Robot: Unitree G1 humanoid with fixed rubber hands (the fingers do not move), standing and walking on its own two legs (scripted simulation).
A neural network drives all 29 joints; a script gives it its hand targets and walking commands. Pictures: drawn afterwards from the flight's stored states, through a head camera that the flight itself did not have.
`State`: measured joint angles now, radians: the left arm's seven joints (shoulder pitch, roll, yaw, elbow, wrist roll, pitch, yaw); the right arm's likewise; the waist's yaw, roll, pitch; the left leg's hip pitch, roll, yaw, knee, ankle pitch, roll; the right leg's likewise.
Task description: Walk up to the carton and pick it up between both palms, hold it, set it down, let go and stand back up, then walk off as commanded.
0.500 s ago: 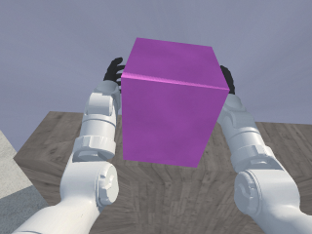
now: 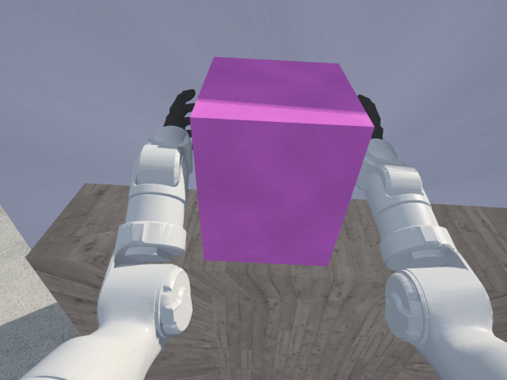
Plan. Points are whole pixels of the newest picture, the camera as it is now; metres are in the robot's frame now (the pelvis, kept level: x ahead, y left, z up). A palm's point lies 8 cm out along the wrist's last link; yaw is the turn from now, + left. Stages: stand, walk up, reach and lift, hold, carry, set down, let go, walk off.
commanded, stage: reach and lift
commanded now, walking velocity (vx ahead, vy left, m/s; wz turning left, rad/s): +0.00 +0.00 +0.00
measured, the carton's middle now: (271, 162) +0.39 +0.02 +0.20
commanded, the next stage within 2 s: hold in 0.86 s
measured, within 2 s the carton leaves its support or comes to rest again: neither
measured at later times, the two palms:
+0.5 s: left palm (176, 131) +0.38 +0.16 +0.26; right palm (373, 133) +0.39 -0.13 +0.26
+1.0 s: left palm (175, 122) +0.37 +0.15 +0.28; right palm (380, 122) +0.39 -0.14 +0.28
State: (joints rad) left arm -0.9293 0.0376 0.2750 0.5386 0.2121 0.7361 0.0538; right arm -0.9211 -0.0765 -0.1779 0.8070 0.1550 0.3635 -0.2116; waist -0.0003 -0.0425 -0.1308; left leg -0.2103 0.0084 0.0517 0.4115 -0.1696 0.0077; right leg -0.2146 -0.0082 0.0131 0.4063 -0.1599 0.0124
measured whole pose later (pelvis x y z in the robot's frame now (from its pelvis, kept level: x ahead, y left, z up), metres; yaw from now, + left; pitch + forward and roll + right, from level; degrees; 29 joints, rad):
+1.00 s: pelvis +0.00 +0.00 +0.00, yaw +0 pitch -2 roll +0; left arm -0.97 0.04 0.28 0.52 0.21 0.82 0.06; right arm -1.01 -0.13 -0.14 0.81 0.21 0.51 -0.22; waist 0.00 -0.02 -0.18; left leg -0.21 0.01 0.05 0.41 -0.17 0.01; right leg -0.21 -0.01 0.01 0.41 -0.16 0.01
